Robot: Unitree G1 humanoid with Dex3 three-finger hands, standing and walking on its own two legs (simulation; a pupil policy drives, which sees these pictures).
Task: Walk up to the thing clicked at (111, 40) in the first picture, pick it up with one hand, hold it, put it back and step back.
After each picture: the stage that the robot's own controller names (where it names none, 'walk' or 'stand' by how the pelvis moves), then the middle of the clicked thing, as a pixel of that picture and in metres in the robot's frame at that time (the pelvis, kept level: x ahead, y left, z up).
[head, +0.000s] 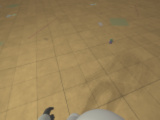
stand; (110, 41) +1.86 -0.44 -0.72
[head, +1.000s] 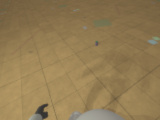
walk; (96, 43) +1.78 +0.03 -0.69
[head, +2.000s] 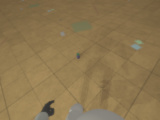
walk; (78, 55) +1.19 +0.34 -0.71
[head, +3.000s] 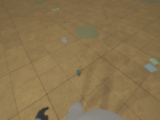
walk; (78, 73) +0.76 +0.26 -0.71
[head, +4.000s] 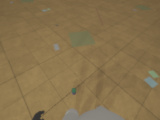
walk; (73, 91) +0.44 +0.18 -0.71
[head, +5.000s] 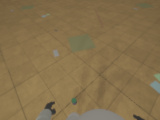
stand; (74, 101) +0.32 +0.21 -0.72
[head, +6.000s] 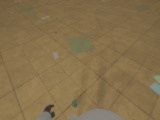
stand; (74, 103) +0.31 +0.19 -0.72
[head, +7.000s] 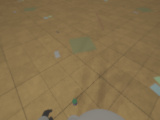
stand; (74, 102) +0.34 +0.19 -0.73
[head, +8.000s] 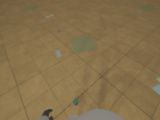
stand; (75, 102) +0.33 +0.18 -0.73
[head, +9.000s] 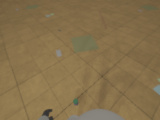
stand; (75, 102) +0.32 +0.18 -0.73
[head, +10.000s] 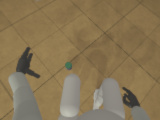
go down; (68, 66) +0.41 +0.20 -0.39
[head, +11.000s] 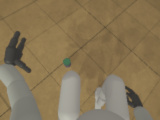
go down; (67, 63) +0.42 +0.21 -0.31
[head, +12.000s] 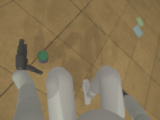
close in; (43, 57) +0.40 +0.25 -0.23
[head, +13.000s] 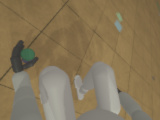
close; (28, 56) +0.40 +0.27 -0.22
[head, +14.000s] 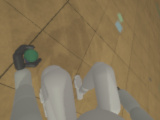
lift; (30, 57) +0.39 +0.25 -0.23
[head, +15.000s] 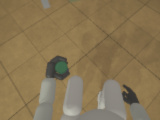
lift; (62, 69) +0.32 +0.21 -0.03
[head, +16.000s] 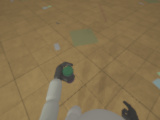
hold; (68, 75) +0.32 +0.17 +0.02
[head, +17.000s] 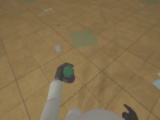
hold; (69, 75) +0.32 +0.17 +0.01
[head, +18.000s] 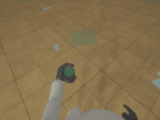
crouch; (70, 75) +0.32 +0.16 +0.00
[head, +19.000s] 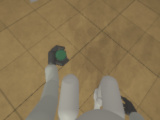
crouch; (62, 57) +0.42 +0.20 -0.09
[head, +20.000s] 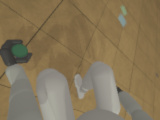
lower; (21, 53) +0.42 +0.28 -0.22
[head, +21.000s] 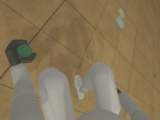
lower; (25, 53) +0.42 +0.28 -0.22
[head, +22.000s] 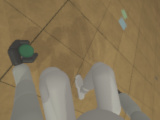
lower; (27, 53) +0.41 +0.28 -0.22
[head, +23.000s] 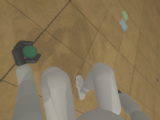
lower; (30, 53) +0.41 +0.26 -0.22
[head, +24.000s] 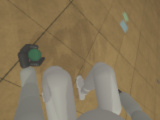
loosen; (35, 56) +0.39 +0.24 -0.22
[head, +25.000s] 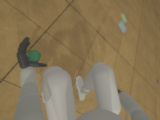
withdraw; (33, 57) +0.40 +0.25 -0.23
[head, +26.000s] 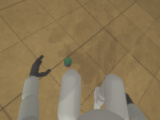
walk; (67, 62) +0.42 +0.20 -0.29
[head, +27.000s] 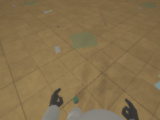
stand; (75, 100) +0.33 +0.16 -0.65
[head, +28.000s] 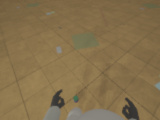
stand; (75, 99) +0.35 +0.17 -0.67
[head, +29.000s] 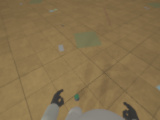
stand; (76, 97) +0.35 +0.17 -0.68
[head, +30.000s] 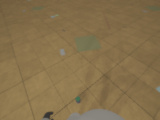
walk; (78, 100) +0.36 +0.17 -0.72
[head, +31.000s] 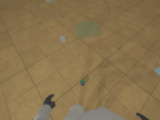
walk; (82, 82) +0.50 +0.12 -0.70
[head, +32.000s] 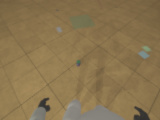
walk; (78, 63) +0.83 +0.20 -0.70
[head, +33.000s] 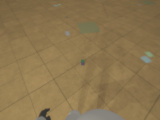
stand; (82, 62) +0.99 +0.16 -0.71
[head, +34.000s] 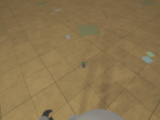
stand; (83, 64) +0.99 +0.17 -0.73
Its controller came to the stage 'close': yes
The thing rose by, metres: 0.72
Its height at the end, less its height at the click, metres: +0.00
